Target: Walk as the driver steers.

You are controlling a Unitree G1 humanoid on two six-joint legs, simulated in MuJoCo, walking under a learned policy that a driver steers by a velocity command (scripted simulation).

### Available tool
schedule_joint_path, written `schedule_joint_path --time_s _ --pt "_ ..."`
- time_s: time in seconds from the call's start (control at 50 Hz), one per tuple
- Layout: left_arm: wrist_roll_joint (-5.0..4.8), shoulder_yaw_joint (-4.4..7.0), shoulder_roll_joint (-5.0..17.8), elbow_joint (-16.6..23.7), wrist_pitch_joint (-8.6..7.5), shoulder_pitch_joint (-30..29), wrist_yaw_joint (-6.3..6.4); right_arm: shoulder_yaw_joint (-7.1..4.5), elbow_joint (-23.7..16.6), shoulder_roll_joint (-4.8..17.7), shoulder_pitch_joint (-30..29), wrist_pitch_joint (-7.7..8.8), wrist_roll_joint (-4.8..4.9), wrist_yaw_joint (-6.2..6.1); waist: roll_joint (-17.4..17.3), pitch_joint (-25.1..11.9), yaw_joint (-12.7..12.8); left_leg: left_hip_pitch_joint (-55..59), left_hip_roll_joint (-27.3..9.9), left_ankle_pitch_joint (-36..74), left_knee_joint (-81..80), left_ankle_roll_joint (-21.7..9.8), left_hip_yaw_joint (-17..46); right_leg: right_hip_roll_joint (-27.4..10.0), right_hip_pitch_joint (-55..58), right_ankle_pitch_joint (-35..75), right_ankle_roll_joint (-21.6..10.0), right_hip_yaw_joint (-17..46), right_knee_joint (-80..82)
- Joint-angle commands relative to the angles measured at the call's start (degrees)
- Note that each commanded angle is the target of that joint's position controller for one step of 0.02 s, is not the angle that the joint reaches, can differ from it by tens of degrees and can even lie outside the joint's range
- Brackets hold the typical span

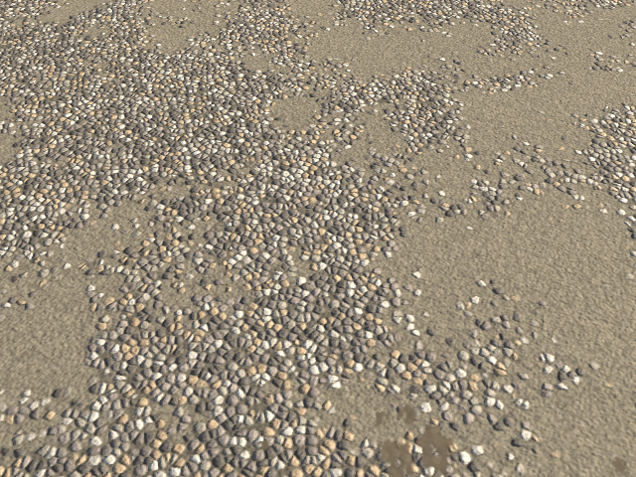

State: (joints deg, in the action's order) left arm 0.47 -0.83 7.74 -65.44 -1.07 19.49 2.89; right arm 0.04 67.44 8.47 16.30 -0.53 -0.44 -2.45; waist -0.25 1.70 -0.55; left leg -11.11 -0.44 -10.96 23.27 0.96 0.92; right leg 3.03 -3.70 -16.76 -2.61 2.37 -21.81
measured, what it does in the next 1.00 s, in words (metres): walks ahead: left foot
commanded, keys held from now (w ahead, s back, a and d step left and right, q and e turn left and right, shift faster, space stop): no key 0.50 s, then w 0.50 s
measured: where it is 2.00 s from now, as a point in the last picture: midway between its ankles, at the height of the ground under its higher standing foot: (305, 407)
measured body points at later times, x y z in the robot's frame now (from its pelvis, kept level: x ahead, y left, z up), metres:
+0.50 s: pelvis +0.00 +0.00 +0.00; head +0.01 -0.01 +0.45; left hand -0.03 +0.21 -0.16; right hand -0.03 -0.22 -0.17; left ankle +0.02 +0.13 -0.74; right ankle -0.06 -0.09 -0.74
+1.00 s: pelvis +0.14 +0.06 +0.00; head +0.16 +0.08 +0.45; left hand +0.16 +0.30 -0.16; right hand +0.11 -0.17 -0.14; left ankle +0.10 +0.12 -0.74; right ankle +0.10 -0.06 -0.66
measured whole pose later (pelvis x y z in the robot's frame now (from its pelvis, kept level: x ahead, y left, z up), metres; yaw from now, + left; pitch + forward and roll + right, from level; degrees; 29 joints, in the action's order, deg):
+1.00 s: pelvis +0.14 +0.06 +0.00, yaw +0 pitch +0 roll +0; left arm 1.9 2.4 11.1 -59.4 -3.8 17.9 -1.1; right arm -2.4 61.5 9.1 23.1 4.5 -0.9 0.0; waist 1.9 1.0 0.0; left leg -5.1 3.5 -14.5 19.4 -5.0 -5.3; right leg -2.6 -25.5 -14.4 -4.8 -1.6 -62.5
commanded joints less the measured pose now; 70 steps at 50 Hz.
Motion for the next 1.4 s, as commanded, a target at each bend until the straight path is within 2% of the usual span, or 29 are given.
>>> schedule_joint_path --time_s 0.02,0.5,0.54,0.56,0.6,0.62,0.66,0.7,0.74,0.76,0.8,0.82,0.84,0.86,0.88,0.9,0.92,0.96,1.0,1.1,1.16,1.2,1.26,1.3,1.32,1.34,1.36,1.38,1.4 --pt "0.00 0.63 4.26 0.19 -0.18 5.24 0.13 -0.56 -0.18 4.14 4.09 0.13 0.00 -0.14 0.52 3.19 0.00 2.74 -4.48 8.64 -1.98 -2.01 3.75 -7.04 -6.39 13.19 -1.00 4.93 4.38" --pt "0.01 0.71 3.39 0.49 -0.42 6.77 0.13 -0.57 0.06 3.28 5.25 0.18 0.05 -0.20 0.59 3.65 0.04 2.69 -4.55 8.78 -1.66 -1.78 3.45 -7.16 -6.20 14.08 -1.04 4.72 4.32" --pt "0.20 0.87 3.68 0.41 -0.30 7.40 0.08 -0.50 -0.07 2.92 4.92 0.06 -0.17 -0.12 1.31 3.30 0.50 2.12 -3.01 1.03 -1.08 -1.98 2.44 -6.47 -6.32 2.24 -1.75 5.43 6.46" --pt "0.19 1.50 5.16 0.46 -0.06 7.88 0.05 -0.70 -0.66 3.22 4.19 -0.01 -0.37 0.02 2.87 4.29 0.95 0.06 -1.16 -5.01 1.59 -2.31 0.81 -6.57 -6.86 -7.08 -2.93 6.98 7.67" --pt "0.09 2.77 7.77 0.46 0.53 10.37 -0.16 -0.98 -2.80 3.12 1.30 0.01 -1.14 0.71 7.37 8.41 2.84 -9.78 2.34 -14.91 10.26 -2.85 -3.20 -10.87 -6.62 -25.49 -6.96 14.63 11.88" --pt "0.13 3.18 8.35 0.36 0.60 11.62 -0.26 -0.85 -4.26 2.43 -0.41 0.30 -1.70 1.09 8.52 11.28 3.65 -14.45 1.99 -15.60 13.88 -3.17 -4.81 -14.49 -6.50 -29.77 -9.15 18.69 13.87" --pt "0.77 3.47 7.87 0.18 -0.02 13.21 -0.45 -1.04 -7.18 2.54 -3.87 1.50 -1.81 1.68 8.39 14.14 4.63 -21.02 -1.08 -15.51 20.75 -3.87 -4.02 -18.81 -5.34 -26.19 -12.27 23.23 15.59" --pt "1.26 3.87 8.46 0.33 -1.08 13.25 -0.59 -1.53 -9.37 3.50 -5.28 2.92 -1.48 2.31 6.97 13.39 4.10 -25.56 -2.75 -15.85 21.92 -4.51 -2.98 -19.55 -0.27 -16.62 -13.03 22.12 14.36" --pt "1.08 4.12 8.83 0.97 -2.00 11.70 -0.72 -2.13 -10.79 4.24 -5.21 4.05 -0.73 2.93 6.55 11.11 2.78 -21.79 -2.39 -13.58 17.34 -4.92 -3.56 -18.32 0.66 -7.79 -11.84 18.25 12.32" --pt "0.85 4.22 9.09 1.41 -2.32 10.36 -0.79 -2.44 -10.88 4.30 -3.62 4.32 -0.37 3.17 6.75 9.83 1.35 -16.75 -1.54 -11.02 14.16 -5.15 -4.41 -17.42 -1.27 -4.17 -10.90 16.01 10.96" --pt "0.05 4.11 9.06 2.82 -2.78 5.69 -1.09 -3.22 -7.16 3.51 8.13 4.52 0.21 3.18 4.16 6.21 -5.02 5.57 2.97 -3.45 4.41 -5.30 -7.57 -12.73 -12.67 3.61 -7.66 8.99 3.06" --pt "0.23 3.58 7.71 3.42 -3.46 5.20 -1.53 -4.38 -4.85 5.79 15.52 4.81 -0.03 2.67 -1.36 2.42 -8.04 17.67 0.38 -4.81 1.46 -5.56 -2.92 -8.66 -18.89 7.28 -5.78 3.84 -8.05" --pt "-0.09 2.20 2.85 6.09 -3.95 4.75 -2.12 -5.93 -4.14 12.34 23.52 4.95 -0.66 2.08 -16.53 -2.14 -10.02 25.12 -15.62 -22.09 -10.71 -9.56 22.10 -0.81 -28.60 -3.92 -2.25 -5.01 -28.30" --pt "1.19 3.14 5.79 7.01 -3.77 4.74 -2.63 -5.91 -2.53 12.34 24.69 3.92 -0.43 2.33 -16.36 -0.84 -7.73 20.99 -21.25 -28.98 -16.67 -13.24 38.17 0.41 -34.08 -13.38 -2.72 -2.69 -41.12" --pt "1.86 3.23 5.83 7.22 -3.46 3.14 -3.07 -5.04 -5.08 9.80 16.06 3.56 -0.68 2.36 -6.89 5.34 -3.29 14.07 -20.64 -31.83 -16.09 -12.75 33.17 -4.31 -36.18 -8.50 -3.69 -0.62 -46.84" --pt "1.69 2.87 4.42 7.21 -3.75 1.89 -3.65 -4.56 -7.38 8.39 10.14 3.95 -0.58 2.65 -1.88 7.68 -1.76 8.64 -18.66 -24.97 -16.56 -12.28 27.05 -6.27 -35.26 -2.58 -3.77 0.04 -46.54" --pt "1.22 2.86 3.58 7.04 -3.97 1.92 -3.97 -4.16 -8.36 7.77 7.43 4.49 -0.59 2.67 -0.43 7.66 0.01 6.11 -16.04 -16.60 -17.08 -11.34 20.98 -7.61 -32.92 1.11 -3.47 -0.09 -44.54" --pt "1.63 3.26 4.08 6.76 -3.18 2.84 -4.30 -3.07 -7.62 5.44 8.29 5.58 -0.52 2.38 -1.46 5.63 1.45 6.49 -12.50 -3.25 -16.70 -10.13 12.71 -8.13 -30.70 3.89 -2.33 -1.65 -42.30" --pt "1.50 3.73 4.89 7.40 -2.35 1.37 -4.48 -2.63 -6.06 5.33 12.05 6.24 -0.30 2.11 -2.72 4.81 1.58 9.29 -11.24 9.08 -15.56 -9.82 8.20 -7.55 -32.84 5.26 -1.65 -3.61 -41.31" --pt "1.12 3.54 4.36 12.60 -1.62 -12.79 -4.77 -1.60 -4.81 5.02 16.65 6.51 -0.48 1.85 -3.77 6.80 -0.51 10.50 -9.78 25.69 -15.29 -10.01 2.77 -6.42 -38.16 10.01 -0.09 -7.44 -31.57" --pt "0.57 2.82 3.25 15.08 -1.75 -19.63 -4.85 -1.24 -4.57 5.08 17.49 6.78 -0.43 1.50 -4.53 7.58 -1.52 10.07 -8.94 31.33 -15.11 -9.56 0.54 -4.40 -33.78 13.43 -0.52 -9.70 -19.89" --pt "0.37 2.79 3.84 15.93 -1.82 -21.39 -4.70 -1.33 -4.21 5.89 17.98 6.95 -0.50 1.18 -5.23 7.36 -1.48 11.63 -9.80 35.92 -14.41 -9.61 -0.07 -3.19 -30.13 13.83 -1.84 -10.64 -15.00" --pt "0.41 3.78 6.23 15.01 -2.31 -16.15 -3.79 -1.78 -4.29 7.66 15.86 7.21 -0.71 0.78 -5.91 3.36 2.08 15.84 -11.05 54.39 -5.84 -9.01 -1.41 -0.04 -21.17 10.20 -5.18 -10.98 -12.20" --pt "0.46 5.27 8.39 10.20 -3.10 -1.36 -2.95 -2.23 -4.65 8.97 13.70 6.69 -0.73 0.77 -5.37 -4.12 8.46 15.19 -10.26 55.59 11.71 -8.53 -2.42 1.49 -6.26 10.42 -7.45 -10.07 -6.98" --pt "1.65 6.37 11.17 8.00 -3.45 6.86 -2.43 -2.02 -5.40 8.15 13.48 6.59 -0.31 1.15 -3.15 -8.65 11.46 5.88 -8.25 40.66 25.57 -8.25 -3.28 -5.06 6.51 6.10 -9.37 -3.19 -5.12" --pt "2.95 7.71 16.40 7.88 -3.39 11.65 -2.36 -0.98 -7.06 2.06 17.62 6.37 1.08 1.87 7.67 -15.32 9.11 -11.51 0.64 1.32 48.71 -6.50 -6.03 -22.49 19.94 -1.27 -15.86 22.88 -1.93" --pt "1.06 7.73 15.75 7.84 -2.67 7.67 -3.25 -2.29 -6.99 5.19 18.01 6.02 0.82 2.19 6.92 -16.33 6.98 -20.90 4.64 -16.39 58.33 -7.03 0.92 -25.99 19.37 -5.48 -19.58 39.22 6.76" --pt "-0.05 6.89 12.89 8.89 -2.69 0.65 -3.49 -2.73 -9.01 6.68 12.12 5.88 0.00 2.16 3.68 -6.62 4.14 -24.96 0.29 -11.13 57.16 -7.68 2.35 -24.18 10.87 -10.36 -17.12 30.86 8.95" --pt "-0.16 5.83 8.84 9.48 -3.22 -3.10 -3.79 -2.77 -10.00 6.47 8.16 6.11 -0.46 2.43 0.31 -1.02 3.23 -24.10 -1.70 -7.10 53.73 -7.65 1.98 -21.83 2.59 -6.91 -15.18 24.24 11.46"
